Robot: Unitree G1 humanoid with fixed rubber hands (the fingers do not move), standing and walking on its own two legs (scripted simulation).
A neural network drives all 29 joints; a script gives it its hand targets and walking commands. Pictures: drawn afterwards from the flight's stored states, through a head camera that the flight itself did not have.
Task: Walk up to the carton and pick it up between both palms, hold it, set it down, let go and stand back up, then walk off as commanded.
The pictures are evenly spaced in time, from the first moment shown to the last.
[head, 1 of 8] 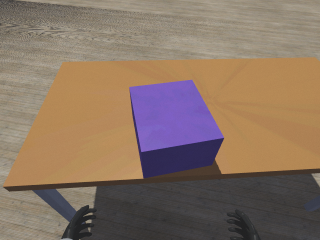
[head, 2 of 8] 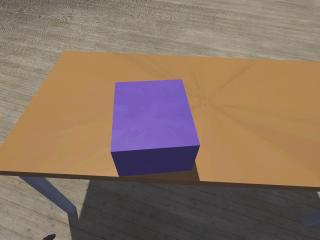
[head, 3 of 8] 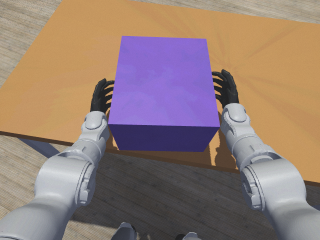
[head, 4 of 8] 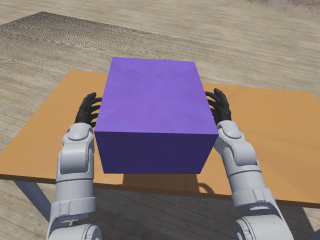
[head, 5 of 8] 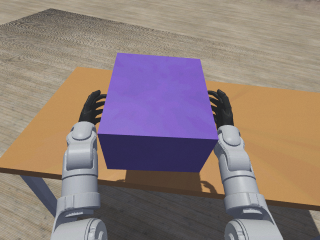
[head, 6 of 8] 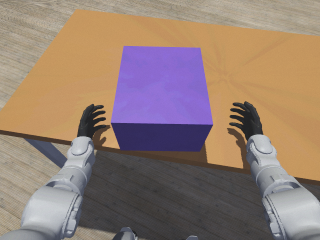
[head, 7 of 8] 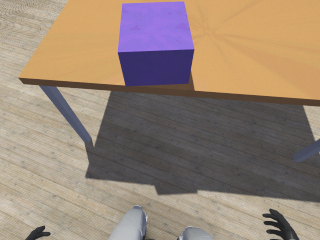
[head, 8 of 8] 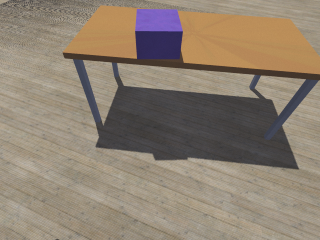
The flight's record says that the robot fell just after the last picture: no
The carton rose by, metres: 0.20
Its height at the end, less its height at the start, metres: +0.00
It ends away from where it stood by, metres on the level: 0.01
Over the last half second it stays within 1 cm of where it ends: yes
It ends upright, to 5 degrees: yes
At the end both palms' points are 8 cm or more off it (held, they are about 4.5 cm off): yes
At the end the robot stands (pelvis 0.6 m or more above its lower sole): yes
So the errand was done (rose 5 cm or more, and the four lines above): yes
